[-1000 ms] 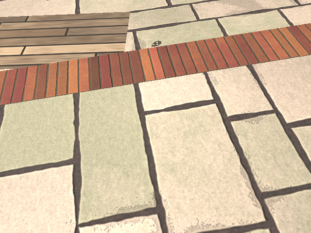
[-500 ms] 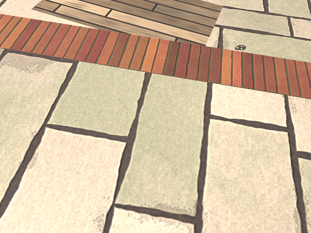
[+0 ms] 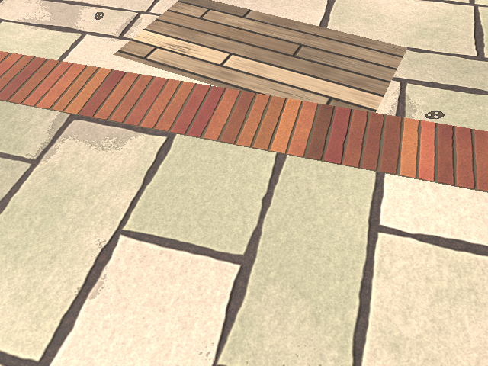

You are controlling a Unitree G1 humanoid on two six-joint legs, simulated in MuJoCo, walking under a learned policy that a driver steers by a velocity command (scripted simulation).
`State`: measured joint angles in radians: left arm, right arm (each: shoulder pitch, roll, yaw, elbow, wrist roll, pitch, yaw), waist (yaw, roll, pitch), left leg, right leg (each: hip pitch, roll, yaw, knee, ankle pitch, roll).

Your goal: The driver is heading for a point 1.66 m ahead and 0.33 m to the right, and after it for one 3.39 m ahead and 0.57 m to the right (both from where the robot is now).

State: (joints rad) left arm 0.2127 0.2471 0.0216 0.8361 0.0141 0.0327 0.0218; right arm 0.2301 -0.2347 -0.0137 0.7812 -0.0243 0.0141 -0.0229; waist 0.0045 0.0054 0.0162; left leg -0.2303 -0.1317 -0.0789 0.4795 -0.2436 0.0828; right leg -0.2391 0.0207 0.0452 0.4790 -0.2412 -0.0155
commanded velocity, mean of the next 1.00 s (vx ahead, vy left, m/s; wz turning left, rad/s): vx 0.34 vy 0.00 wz -0.34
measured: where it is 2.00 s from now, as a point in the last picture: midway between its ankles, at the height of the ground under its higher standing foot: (345, 328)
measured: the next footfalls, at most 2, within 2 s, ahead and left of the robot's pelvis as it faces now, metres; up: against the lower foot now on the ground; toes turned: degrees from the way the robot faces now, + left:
left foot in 0.28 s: +0.05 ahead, +0.10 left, +0.00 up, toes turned -13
right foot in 0.72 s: +0.30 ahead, -0.18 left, +0.00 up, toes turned -27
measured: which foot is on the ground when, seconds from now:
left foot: down 0.00-0.00, up 0.02-0.26, down 0.28-0.74, up 0.76-1.00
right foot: down 0.00-0.28, up 0.30-0.70, down 0.72-1.00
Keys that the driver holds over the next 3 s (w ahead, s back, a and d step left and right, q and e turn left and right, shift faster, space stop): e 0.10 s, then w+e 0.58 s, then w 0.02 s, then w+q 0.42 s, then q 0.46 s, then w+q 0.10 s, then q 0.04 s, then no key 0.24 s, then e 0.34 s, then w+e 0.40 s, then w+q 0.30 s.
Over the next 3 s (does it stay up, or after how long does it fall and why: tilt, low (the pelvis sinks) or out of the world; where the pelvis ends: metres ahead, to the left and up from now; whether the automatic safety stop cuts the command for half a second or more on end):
stays up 0.83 -0.35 -0.01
